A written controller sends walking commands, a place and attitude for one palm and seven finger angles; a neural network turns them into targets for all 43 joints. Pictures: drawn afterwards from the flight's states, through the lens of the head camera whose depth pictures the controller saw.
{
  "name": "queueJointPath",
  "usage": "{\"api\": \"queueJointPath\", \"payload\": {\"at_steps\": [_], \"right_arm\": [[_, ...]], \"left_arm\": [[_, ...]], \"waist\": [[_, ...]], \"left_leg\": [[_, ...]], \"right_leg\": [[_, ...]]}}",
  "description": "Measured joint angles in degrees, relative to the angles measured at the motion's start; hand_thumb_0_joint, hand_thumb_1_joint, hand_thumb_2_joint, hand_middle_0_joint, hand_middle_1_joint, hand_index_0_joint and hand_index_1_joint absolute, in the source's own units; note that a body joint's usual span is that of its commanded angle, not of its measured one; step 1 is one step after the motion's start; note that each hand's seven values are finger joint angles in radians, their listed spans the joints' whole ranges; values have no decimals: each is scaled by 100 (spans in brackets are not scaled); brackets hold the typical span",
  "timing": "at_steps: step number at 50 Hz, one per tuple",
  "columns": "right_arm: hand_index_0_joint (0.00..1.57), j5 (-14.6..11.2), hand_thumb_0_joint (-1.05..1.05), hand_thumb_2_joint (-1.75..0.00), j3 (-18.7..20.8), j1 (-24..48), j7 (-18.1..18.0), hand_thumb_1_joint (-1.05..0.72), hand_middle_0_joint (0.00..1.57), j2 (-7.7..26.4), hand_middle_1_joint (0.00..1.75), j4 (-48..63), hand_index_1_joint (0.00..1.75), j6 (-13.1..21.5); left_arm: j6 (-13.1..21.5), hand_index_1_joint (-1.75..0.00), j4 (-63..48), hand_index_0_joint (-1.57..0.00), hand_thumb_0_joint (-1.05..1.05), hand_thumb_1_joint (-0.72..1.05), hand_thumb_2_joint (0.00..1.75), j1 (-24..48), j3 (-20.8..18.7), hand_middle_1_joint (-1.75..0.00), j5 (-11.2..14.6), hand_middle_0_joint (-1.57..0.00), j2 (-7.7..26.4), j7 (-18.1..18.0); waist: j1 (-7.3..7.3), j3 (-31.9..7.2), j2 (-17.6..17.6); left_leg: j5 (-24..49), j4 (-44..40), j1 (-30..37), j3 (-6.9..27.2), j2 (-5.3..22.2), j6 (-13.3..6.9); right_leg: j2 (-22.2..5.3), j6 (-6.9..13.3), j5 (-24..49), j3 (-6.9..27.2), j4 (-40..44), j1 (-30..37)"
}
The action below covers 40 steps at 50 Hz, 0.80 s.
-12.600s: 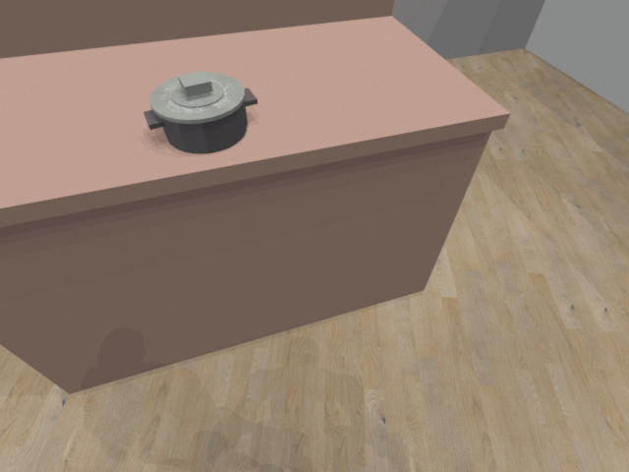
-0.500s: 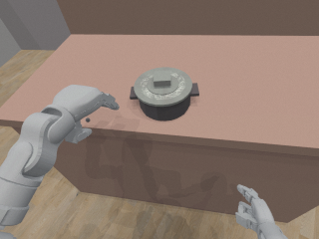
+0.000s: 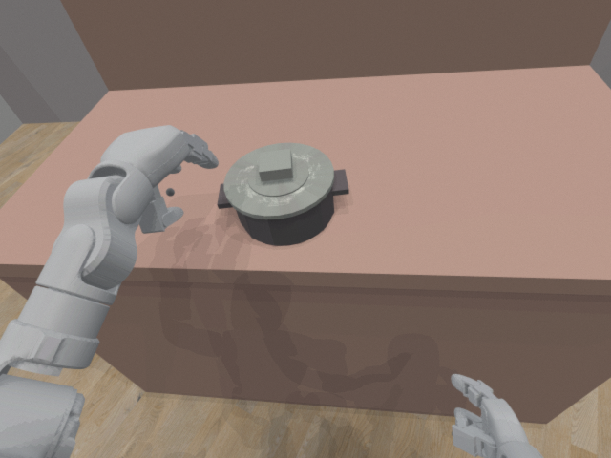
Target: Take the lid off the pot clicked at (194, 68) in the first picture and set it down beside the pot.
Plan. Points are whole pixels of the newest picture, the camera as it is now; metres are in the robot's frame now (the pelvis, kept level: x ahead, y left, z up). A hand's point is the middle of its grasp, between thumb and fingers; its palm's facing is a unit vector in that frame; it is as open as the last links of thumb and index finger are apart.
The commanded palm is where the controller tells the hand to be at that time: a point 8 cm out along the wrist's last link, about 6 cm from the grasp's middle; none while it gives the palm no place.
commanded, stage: move the open hand above the knob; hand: left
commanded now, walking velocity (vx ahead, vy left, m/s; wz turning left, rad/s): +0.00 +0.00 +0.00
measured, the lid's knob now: (276, 165) +0.51 +0.09 +0.11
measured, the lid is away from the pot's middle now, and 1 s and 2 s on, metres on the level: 0.00 0.00 0.00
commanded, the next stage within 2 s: none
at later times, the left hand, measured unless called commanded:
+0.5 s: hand (232, 163) +0.43 +0.13 +0.19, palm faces -0.16 +0.02 -0.99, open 10.0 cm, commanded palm +0.42 +0.14 +0.25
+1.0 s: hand (260, 160) +0.47 +0.10 +0.16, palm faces -0.27 +0.02 -0.96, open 10.1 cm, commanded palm +0.47 +0.11 +0.25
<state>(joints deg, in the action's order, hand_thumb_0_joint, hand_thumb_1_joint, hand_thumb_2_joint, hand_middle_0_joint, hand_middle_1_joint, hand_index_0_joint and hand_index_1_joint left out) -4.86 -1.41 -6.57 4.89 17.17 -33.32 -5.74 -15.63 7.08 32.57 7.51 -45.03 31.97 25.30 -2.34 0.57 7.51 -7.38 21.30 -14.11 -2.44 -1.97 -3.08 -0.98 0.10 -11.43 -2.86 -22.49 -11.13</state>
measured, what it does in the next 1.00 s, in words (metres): stands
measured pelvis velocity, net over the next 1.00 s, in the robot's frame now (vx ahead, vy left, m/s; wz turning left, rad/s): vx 0.03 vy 0.01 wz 0.00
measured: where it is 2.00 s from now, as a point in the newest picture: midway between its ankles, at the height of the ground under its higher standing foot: outside the picture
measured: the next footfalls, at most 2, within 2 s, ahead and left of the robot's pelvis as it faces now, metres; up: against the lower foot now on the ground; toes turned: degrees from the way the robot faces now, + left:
none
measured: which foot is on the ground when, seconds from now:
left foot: down 0.00-1.00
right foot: down 0.00-1.00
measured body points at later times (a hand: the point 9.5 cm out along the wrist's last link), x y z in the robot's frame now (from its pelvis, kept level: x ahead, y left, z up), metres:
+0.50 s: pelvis +0.01 -0.02 +0.00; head +0.04 -0.06 +0.45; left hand +0.43 +0.13 +0.24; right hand +0.20 -0.25 -0.11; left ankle +0.04 +0.09 -0.74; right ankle +0.00 -0.12 -0.74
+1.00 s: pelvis +0.03 +0.01 +0.00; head +0.06 -0.04 +0.44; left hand +0.47 +0.10 +0.21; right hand +0.17 -0.24 -0.13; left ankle +0.04 +0.09 -0.74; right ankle +0.01 -0.12 -0.74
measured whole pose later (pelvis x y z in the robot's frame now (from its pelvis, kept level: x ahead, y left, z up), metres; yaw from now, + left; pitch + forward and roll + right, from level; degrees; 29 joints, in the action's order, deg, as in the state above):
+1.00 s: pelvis +0.03 +0.01 +0.00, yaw +0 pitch +3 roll +0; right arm -4.1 -0.2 -10.7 4.0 16.8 -35.1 -6.3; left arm -18.4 27.7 53.2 22.6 -49.0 22.8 26.4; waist 1.7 0.0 6.0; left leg -10.7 23.6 -16.0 -2.6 -2.6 -3.7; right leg -1.6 -0.3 -14.5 -2.6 -24.3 -12.7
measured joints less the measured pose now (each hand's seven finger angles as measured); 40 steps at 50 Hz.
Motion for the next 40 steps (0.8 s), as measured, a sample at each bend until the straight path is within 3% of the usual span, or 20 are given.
{"api": "queueJointPath", "payload": {"at_steps": [3, 6, 9, 12, 14, 18, 22, 25, 28, 30, 35, 38, 40], "right_arm": [[20, -7, 2, -90, 0, -14, -52, -91, 19, 50, 30, 92, 30, -38], [20, 71, 2, -90, -41, 50, -270, -91, 19, 20, 30, -11, 30, 179], [20, 88, 2, -90, -58, 89, -381, -91, 19, -52, 30, -145, 30, 315], [20, 62, 2, -90, -46, 61, -237, -91, 19, -75, 30, -185, 30, 193], [20, 19, 2, -90, -9, -25, -94, -91, 19, -25, 30, -83, 30, 49], [20, -22, 2, -90, 63, -129, -11, -91, 19, 129, 30, 67, 30, -177], [20, 44, 2, -90, 11, 5, -309, -91, 19, 79, 30, -82, 30, 59], [20, 73, 2, -90, 24, -27, -403, -91, 19, -29, 30, -155, 30, 298], [20, 33, 1, -90, 46, -101, -219, -91, 19, -52, 30, -246, 30, 203], [20, -9, 1, -90, 26, -146, -87, -91, 19, -18, 30, -212, 30, 37], [20, -11, 1, -90, 75, -228, -42, -91, 19, 55, 30, -42, 30, -185], [20, 58, 1, -90, 76, -223, -207, -91, 19, 4, 30, -162, 30, 59], [20, 61, 1, -90, 59, -201, -252, -91, 19, -56, 30, -298, 30, 121]], "left_arm": [[54, -8, -351, -85, 0, -31, 150, -354, 528, -8, -90, -84, -118, 252], [491, -8, -459, -85, 0, -32, 150, -125, 940, -8, -74, -85, 126, 292], [653, -8, 99, -86, 0, -32, 150, 590, 831, -8, 12, -86, 292, -11], [329, -8, 840, -86, 0, -32, 150, 1044, 250, -8, 79, -85, 94, -205], [46, -8, 884, -86, 0, -32, 150, 898, 94, -8, 22, -85, -9, -168], [-107, -8, 438, -85, 0, -31, 150, 287, 642, -8, -153, -84, -282, 159], [325, -8, 436, -86, 0, -32, 150, 581, 1114, -8, -91, -85, -63, 298], [493, -8, 753, -86, 0, -32, 150, 1209, 957, -8, 17, -86, 82, -9], [160, -8, 1448, -86, 0, -32, 150, 1719, 573, -8, 25, -85, -246, -266], [-52, -8, 1674, -86, 0, -32, 150, 1677, 457, -8, -76, -85, -381, -277], [-258, -8, 1236, -85, 0, -31, 150, 1145, 1074, -8, -337, -84, -571, 46], [-4, -8, 1026, -84, 0, -31, 150, 1491, 1222, -8, -228, -85, -410, 43], [-2, -8, 1528, -84, 0, -32, 150, 2033, 1194, -8, -196, -86, -471, -103]], "waist": [[55, 119, 19], [75, 271, -41], [81, 291, -117], [123, 118, -149], [154, -15, -107], [170, -25, -1], [204, 238, -100], [196, 234, -193], [200, 19, -214], [236, -117, -179], [293, -21, -84], [257, 70, -117], [252, 37, -182]], "left_leg": [[-68, 68, 62, 7, 2, 0], [-115, 120, 136, 11, 25, 26], [-108, 82, 170, 9, 58, 71], [-61, -11, 90, -6, 87, 106], [-64, -28, 26, -27, 96, 113], [-165, 79, 27, 1, 75, 89], [-230, 176, 95, 13, 90, 89], [-219, 140, 74, -7, 102, 118], [-182, 65, -14, 0, 86, 118], [-192, 63, -82, -22, 82, 111], [-284, 156, -47, -20, 40, 50], [-338, 260, -61, -4, 33, 30], [-336, 253, -75, 3, 18, 29]], "right_leg": [[1, 10, -75, -5, -76, 61], [23, 40, -130, -7, -139, 127], [57, 83, -128, -1, -121, 145], [88, 109, -87, 17, -50, 44], [97, 111, -84, 39, -37, -29], [76, 89, -175, 12, -100, 8], [89, 100, -231, 1, -175, 86], [102, 124, -223, 24, -170, 42], [89, 118, -202, 18, -110, -50], [83, 102, -203, 40, -104, -123], [41, 54, -274, 38, -158, -60], [33, 44, -310, 21, -214, -46], [18, 38, -315, 14, -221, -62]]}}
